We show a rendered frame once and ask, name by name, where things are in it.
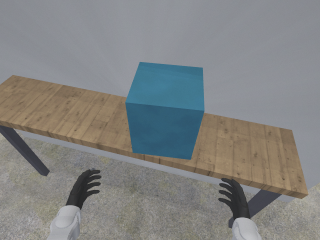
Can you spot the table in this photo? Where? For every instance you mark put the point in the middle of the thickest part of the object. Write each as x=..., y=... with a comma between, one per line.
x=253, y=154

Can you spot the right robot hand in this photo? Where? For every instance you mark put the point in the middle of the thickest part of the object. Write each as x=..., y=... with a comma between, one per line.
x=238, y=203

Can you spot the carton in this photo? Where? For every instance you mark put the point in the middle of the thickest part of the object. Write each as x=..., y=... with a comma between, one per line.
x=165, y=107

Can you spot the left robot hand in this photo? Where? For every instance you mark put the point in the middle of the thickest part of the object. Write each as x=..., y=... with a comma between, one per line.
x=79, y=192

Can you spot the robot right forearm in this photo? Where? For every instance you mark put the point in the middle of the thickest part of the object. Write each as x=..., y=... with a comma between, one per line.
x=245, y=229

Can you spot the robot left forearm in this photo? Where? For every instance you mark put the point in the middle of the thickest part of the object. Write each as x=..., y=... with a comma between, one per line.
x=66, y=225

